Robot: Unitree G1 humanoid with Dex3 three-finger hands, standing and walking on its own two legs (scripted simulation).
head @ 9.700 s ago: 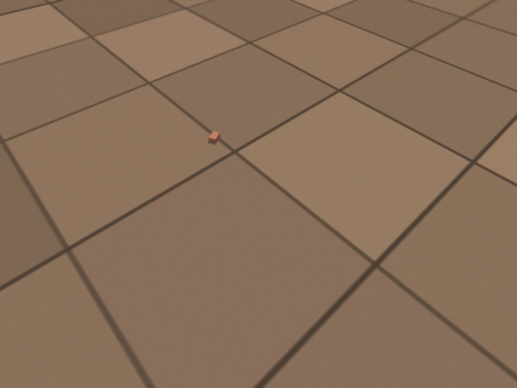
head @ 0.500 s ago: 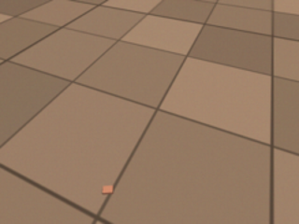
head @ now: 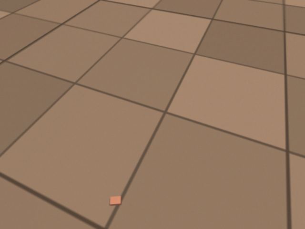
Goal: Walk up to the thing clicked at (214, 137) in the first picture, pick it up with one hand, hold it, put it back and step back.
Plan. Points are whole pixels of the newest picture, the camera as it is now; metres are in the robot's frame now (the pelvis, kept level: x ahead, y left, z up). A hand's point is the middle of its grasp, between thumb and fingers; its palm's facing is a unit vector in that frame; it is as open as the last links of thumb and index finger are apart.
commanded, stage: walk up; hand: left
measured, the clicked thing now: (115, 200) +0.40 +0.24 -0.76
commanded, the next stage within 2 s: none
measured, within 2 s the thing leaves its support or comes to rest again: neither
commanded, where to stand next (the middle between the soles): +0.01 +0.00 m, yaw +0 degrees
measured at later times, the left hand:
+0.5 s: hand out of the picture +0.12 +0.24 -0.15, palm faces -0.03 -0.94 -0.33, open 7.4 cm
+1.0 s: hand out of the picture +0.06 +0.24 -0.15, palm faces -0.01 -0.94 -0.34, open 7.4 cm
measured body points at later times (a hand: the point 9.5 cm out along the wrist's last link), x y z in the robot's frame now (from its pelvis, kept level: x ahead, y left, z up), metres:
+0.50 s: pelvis +0.01 +0.00 +0.01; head +0.03 +0.00 +0.46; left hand +0.12 +0.29 -0.12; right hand +0.10 -0.31 -0.12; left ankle -0.05 +0.10 -0.74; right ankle +0.01 -0.12 -0.74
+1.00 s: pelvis -0.01 -0.01 +0.01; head +0.00 -0.01 +0.46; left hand +0.06 +0.29 -0.12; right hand +0.06 -0.31 -0.12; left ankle -0.05 +0.10 -0.74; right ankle +0.01 -0.12 -0.74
